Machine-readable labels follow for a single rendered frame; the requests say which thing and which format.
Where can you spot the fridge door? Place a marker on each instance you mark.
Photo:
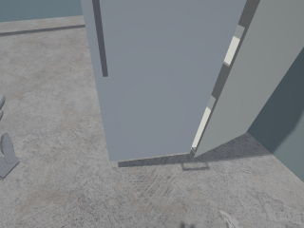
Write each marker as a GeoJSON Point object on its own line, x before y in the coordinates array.
{"type": "Point", "coordinates": [163, 59]}

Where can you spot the robot right hand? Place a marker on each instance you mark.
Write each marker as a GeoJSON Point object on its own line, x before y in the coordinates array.
{"type": "Point", "coordinates": [230, 221]}

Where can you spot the handle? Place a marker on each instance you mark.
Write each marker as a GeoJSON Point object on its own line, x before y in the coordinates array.
{"type": "Point", "coordinates": [100, 35]}

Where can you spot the robot left hand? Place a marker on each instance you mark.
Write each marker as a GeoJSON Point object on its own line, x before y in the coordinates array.
{"type": "Point", "coordinates": [9, 161]}

